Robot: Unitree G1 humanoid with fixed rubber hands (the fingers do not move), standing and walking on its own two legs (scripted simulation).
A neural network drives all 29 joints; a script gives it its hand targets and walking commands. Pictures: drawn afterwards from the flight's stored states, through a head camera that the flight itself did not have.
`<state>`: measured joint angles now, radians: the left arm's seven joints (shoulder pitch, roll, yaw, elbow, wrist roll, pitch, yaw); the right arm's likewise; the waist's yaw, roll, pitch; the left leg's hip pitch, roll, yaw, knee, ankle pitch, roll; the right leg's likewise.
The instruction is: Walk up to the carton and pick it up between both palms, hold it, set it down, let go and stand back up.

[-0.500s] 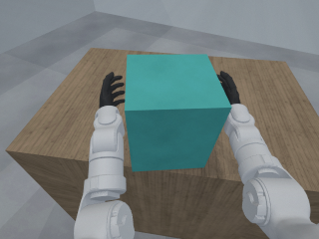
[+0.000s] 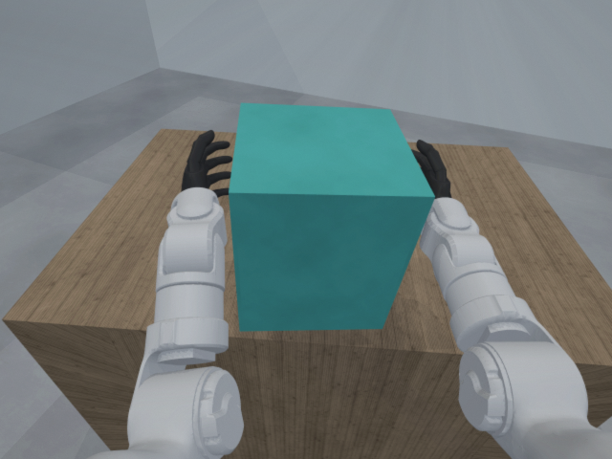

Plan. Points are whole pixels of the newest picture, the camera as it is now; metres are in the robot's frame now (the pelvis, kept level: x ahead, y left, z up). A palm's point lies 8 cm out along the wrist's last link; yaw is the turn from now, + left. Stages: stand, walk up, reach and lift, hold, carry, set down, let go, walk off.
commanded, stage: reach and lift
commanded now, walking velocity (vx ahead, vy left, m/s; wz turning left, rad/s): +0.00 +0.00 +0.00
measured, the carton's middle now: (314, 220) +0.41 +0.01 +0.14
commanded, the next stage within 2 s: hold in 1.78 s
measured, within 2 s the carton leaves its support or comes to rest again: neither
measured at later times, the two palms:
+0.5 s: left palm (197, 176) +0.38 +0.16 +0.23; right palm (439, 193) +0.38 -0.14 +0.21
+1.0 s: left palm (192, 150) +0.38 +0.16 +0.27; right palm (450, 174) +0.37 -0.14 +0.25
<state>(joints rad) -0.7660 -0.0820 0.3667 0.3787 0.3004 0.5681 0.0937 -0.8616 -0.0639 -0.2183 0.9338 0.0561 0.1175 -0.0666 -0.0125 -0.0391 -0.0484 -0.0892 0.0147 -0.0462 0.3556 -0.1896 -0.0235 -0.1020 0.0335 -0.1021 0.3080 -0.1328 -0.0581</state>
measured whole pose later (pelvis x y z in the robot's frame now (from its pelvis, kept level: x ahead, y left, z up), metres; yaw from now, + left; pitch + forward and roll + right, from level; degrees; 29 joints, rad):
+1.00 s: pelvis +0.00 +0.02 +0.00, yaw -1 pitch -7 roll -1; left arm -0.87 0.01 0.37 0.38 0.30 0.74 0.01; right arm -0.90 -0.08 -0.11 0.77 0.22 0.37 -0.20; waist -0.10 -0.03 -0.08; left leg -0.03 0.01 -0.03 0.38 -0.22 0.01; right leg -0.03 0.03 -0.08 0.28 -0.13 -0.03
